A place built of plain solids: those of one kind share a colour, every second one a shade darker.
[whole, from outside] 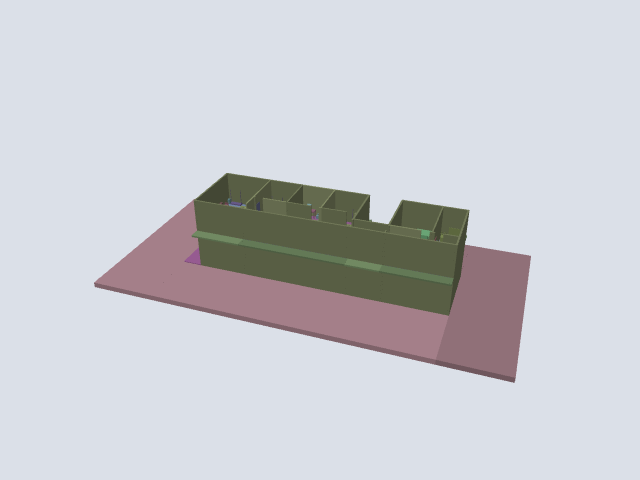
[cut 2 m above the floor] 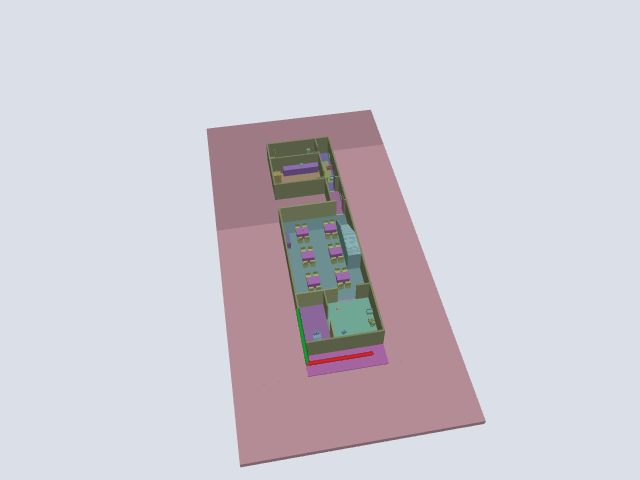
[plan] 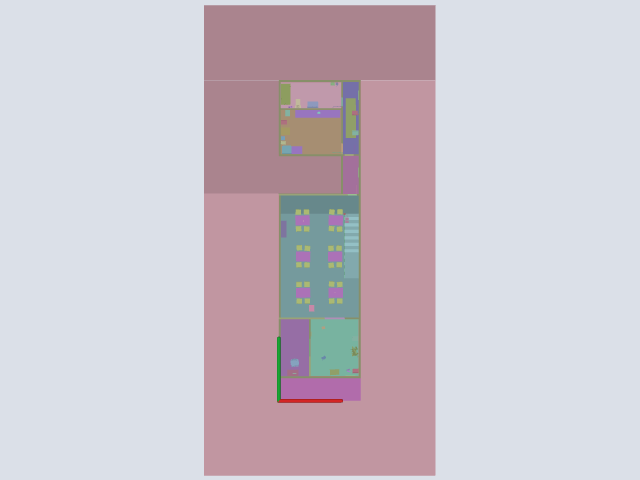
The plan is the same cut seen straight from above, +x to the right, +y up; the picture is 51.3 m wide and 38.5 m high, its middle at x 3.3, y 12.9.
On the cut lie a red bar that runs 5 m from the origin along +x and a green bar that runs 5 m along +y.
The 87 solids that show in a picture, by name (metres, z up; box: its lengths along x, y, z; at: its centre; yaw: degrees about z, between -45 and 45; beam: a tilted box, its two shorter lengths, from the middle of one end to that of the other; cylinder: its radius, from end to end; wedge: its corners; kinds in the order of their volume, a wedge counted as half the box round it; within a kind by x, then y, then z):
{
 "under_1": {"box": [6.0, 16.62, 0.5], "at": [-3.0, 8.31, -0.33]},
 "under_2": {"box": [6.0, 6.1, 0.5], "at": [-3.0, 22.67, -0.33]},
 "under_3": {"box": [10.98, 3.0, 0.5], "at": [-0.51, 18.12, -0.33]},
 "under_4": {"box": [18.56, 6.0, 0.5], "at": [3.28, -3.0, -0.33]},
 "under_5": {"box": [18.56, 6.0, 0.5], "at": [3.28, 28.72, -0.33]},
 "under_6": {"box": [6.0, 25.73, 0.5], "at": [9.56, 12.86, -0.33]},
 "wall_1": {"box": [0.16, 4.57, 7.18], "at": [0.08, 4.26, 3.29]},
 "wall_2": {"box": [0.16, 3.2, 3.14], "at": [0.08, 8.28, 5.32]},
 "wall_3": {"box": [0.16, 9.79, 3.75], "at": [0.08, 11.57, 1.57]},
 "wall_4": {"box": [0.16, 3.14, 3.14], "at": [0.08, 11.58, 5.32]},
 "wall_5": {"box": [0.16, 3.19, 3.14], "at": [0.08, 14.87, 5.32]},
 "wall_6": {"box": [0.16, 3.56, 7.18], "at": [0.08, 21.56, 3.29]},
 "wall_7": {"box": [0.16, 2.09, 7.18], "at": [0.08, 24.52, 3.29]},
 "wall_8": {"box": [3.68, 0.13, 3.75], "at": [1.84, 6.62, 1.57]},
 "wall_9": {"box": [4.05, 0.13, 3.14], "at": [2.02, 9.94, 5.32]},
 "wall_10": {"box": [4.05, 0.13, 3.14], "at": [2.02, 13.21, 5.32]},
 "wall_11": {"box": [0.13, 1.57, 3.75], "at": [2.48, 2.77, 1.57]},
 "wall_12": {"box": [0.13, 1.57, 3.75], "at": [2.48, 5.77, 1.57]},
 "wall_13": {"box": [5.14, 0.031, 7.18], "at": [2.57, 16.61, 3.29]},
 "wall_14": {"box": [5.14, 0.031, 7.18], "at": [2.57, 19.64, 3.29]},
 "wall_15": {"box": [5.14, 0.13, 7.18], "at": [2.57, 23.41, 3.29]},
 "wall_16": {"box": [5.29, 0.13, 3.14], "at": [2.65, 16.53, 5.32]},
 "wall_17": {"box": [5.29, 0.13, 7.18], "at": [2.65, 19.72, 3.29]},
 "wall_18": {"box": [5.53, 0.13, 3.14], "at": [2.77, 6.62, 5.32]},
 "wall_19": {"box": [5.53, 0.13, 3.75], "at": [2.77, 16.53, 1.57]},
 "wall_20": {"box": [6.56, 0.16, 7.18], "at": [3.28, 1.9, 3.29]},
 "wall_21": {"box": [6.56, 0.16, 7.18], "at": [3.28, 25.64, 3.29]},
 "wall_22": {"box": [0.13, 2.33, 3.14], "at": [3.98, 8.71, 5.32]},
 "wall_23": {"box": [0.13, 2.27, 3.14], "at": [3.98, 11.14, 5.32]},
 "wall_24": {"box": [0.13, 2.31, 3.14], "at": [3.98, 14.43, 5.32]},
 "wall_25": {"box": [0.16, 3.0, 7.18], "at": [5.06, 18.12, 3.29]},
 "wall_26": {"box": [0.13, 2.69, 3.14], "at": [5.08, 21.13, 5.32]},
 "wall_27": {"box": [0.13, 2.69, 3.75], "at": [5.08, 22.0, 1.57]},
 "wall_28": {"box": [0.13, 1.24, 7.18], "at": [5.08, 24.95, 3.29]},
 "wall_29": {"box": [1.28, 0.13, 3.75], "at": [5.92, 6.62, 1.57]},
 "wall_30": {"box": [0.55, 0.13, 7.18], "at": [6.29, 19.72, 3.29]},
 "wall_31": {"box": [0.31, 0.13, 3.14], "at": [6.41, 6.62, 5.32]},
 "wall_32": {"box": [0.31, 0.13, 7.18], "at": [6.41, 16.53, 3.29]},
 "wall_33": {"box": [0.16, 4.57, 7.18], "at": [6.48, 4.26, 3.29]},
 "wall_34": {"box": [0.16, 9.79, 7.18], "at": [6.48, 11.57, 3.29]},
 "wall_35": {"box": [0.16, 3.06, 7.18], "at": [6.48, 18.12, 3.29]},
 "wall_36": {"box": [0.16, 5.78, 7.18], "at": [6.48, 22.67, 3.29]},
 "stair_1": {"box": [1.09, 1.29, 3.16], "at": [5.86, 10.49, 1.28]},
 "stair_2": {"box": [1.09, 1.55, 2.98], "at": [5.86, 10.62, 1.19]},
 "stair_3": {"box": [1.09, 2.07, 2.62], "at": [5.86, 10.87, 1.01]},
 "stair_4": {"box": [1.09, 2.33, 2.44], "at": [5.86, 11.0, 0.92]},
 "stair_5": {"box": [1.09, 2.59, 2.26], "at": [5.86, 11.13, 0.83]},
 "stair_6": {"box": [1.09, 2.85, 2.08], "at": [5.86, 11.26, 0.74]},
 "stair_7": {"box": [1.09, 3.1, 1.91], "at": [5.86, 11.39, 0.65]},
 "stair_8": {"box": [1.09, 3.36, 1.73], "at": [5.86, 11.52, 0.56]},
 "stair_9": {"box": [1.09, 3.62, 1.55], "at": [5.86, 11.65, 0.47]},
 "stair_10": {"box": [1.09, 3.88, 1.37], "at": [5.86, 11.78, 0.39]},
 "stair_11": {"box": [1.09, 4.14, 1.19], "at": [5.86, 11.91, 0.3]},
 "stair_12": {"box": [1.09, 4.4, 1.01], "at": [5.86, 12.04, 0.21]},
 "floor_main_hall_1": {"box": [5.15, 5.17, 0.61], "at": [2.73, 12.43, -0.31]},
 "floor_main_hall_2": {"box": [6.24, 3.16, 0.61], "at": [3.28, 8.26, -0.31]},
 "floor_main_hall_3": {"box": [6.24, 1.45, 0.61], "at": [3.28, 15.74, -0.31]},
 "floor_front_hall_1": {"box": [3.85, 4.57, 0.61], "at": [4.47, 4.26, -0.31]},
 "floor_kitchen_1": {"box": [4.85, 3.56, 0.5], "at": [2.58, 21.56, -0.36]},
 "floor_five_foot_way_1": {"box": [6.56, 1.82, 0.61], "at": [3.28, 0.91, -0.31]},
 "floor_counter_1": {"box": [2.26, 4.57, 0.61], "at": [1.29, 4.26, -0.31]},
 "floor_shower_1": {"box": [4.85, 2.09, 0.5], "at": [2.58, 24.52, -0.36]},
 "upper_floor_next_1": {"box": [1.0, 4.57, 0.16], "at": [7.06, 4.26, 3.67]},
 "upper_floor_next_2": {"box": [1.0, 9.79, 0.16], "at": [7.06, 11.57, 3.67]},
 "upper_floor_next_3": {"box": [1.0, 3.06, 0.16], "at": [7.06, 18.12, 3.67]},
 "upper_floor_next_4": {"box": [1.0, 5.78, 0.16], "at": [7.06, 22.67, 3.67]},
 "floor_back_pass_1": {"box": [1.26, 5.78, 0.5], "at": [5.77, 22.67, -0.36]},
 "floor_passage_1": {"box": [1.26, 3.06, 0.61], "at": [5.77, 18.12, -0.31]},
 "counter_run_1": {"box": [0.87, 0.64, 0.038], "at": [1.45, 20.11, 0.78]},
 "counter_run_2": {"box": [3.6, 0.64, 0.038], "at": [3.12, 23.02, 0.78]},
 "counter_run_3": {"box": [3.6, 0.61, 0.78], "at": [3.12, 23.03, 0.38]},
 "child_bed_1": {"box": [1.06, 2.06, 0.4], "at": [0.81, 22.33, 4.13]},
 "fridge_flat_1": {"box": [0.73, 0.6, 1.66], "at": [0.54, 21.62, 0.72]},
 "bathtub_1": {"box": [0.76, 1.7, 0.44], "at": [0.55, 24.59, 0.11]},
 "bathtub_2": {"box": [0.04, 1.01, 1.2], "at": [0.8, 24.73, 4.65]},
 "range_cooker_1": {"box": [0.76, 0.65, 0.94], "at": [0.63, 20.12, 0.36]},
 "sideboard_1": {"box": [0.45, 1.35, 0.71], "at": [0.4, 13.77, 0.51]},
 "basin_vanity_1": {"box": [0.86, 0.53, 0.82], "at": [2.72, 23.75, 0.3]},
 "rug_1": {"box": [0.75, 0.45, 0.08], "at": [4.47, 2.3, -0.03], "yaw": 2.9},
 "rug_2": {"box": [0.82, 3.2, 0.08], "at": [5.78, 22.68, -0.14], "yaw": 0.3},
 "kitchen_table_1": {"box": [1.15, 0.8, 0.028], "at": [1.9, 14.47, 0.74], "yaw": 0.9},
 "kitchen_table_2": {"box": [1.15, 0.8, 0.028], "at": [1.95, 8.67, 0.74], "yaw": 1.2},
 "kitchen_table_3": {"box": [1.15, 0.8, 0.028], "at": [1.95, 11.57, 0.74], "yaw": -1.4},
 "kitchen_table_4": {"box": [1.15, 0.8, 0.028], "at": [4.51, 11.57, 0.74], "yaw": 0.9},
 "kitchen_table_5": {"box": [1.15, 0.8, 0.028], "at": [4.56, 8.67, 0.74]},
 "kitchen_table_6": {"box": [1.15, 0.8, 0.028], "at": [4.56, 14.47, 0.74], "yaw": -1.4},
 "small_desk_1": {"box": [0.9, 0.5, 0.13], "at": [1.13, 2.24, 0.68]}
}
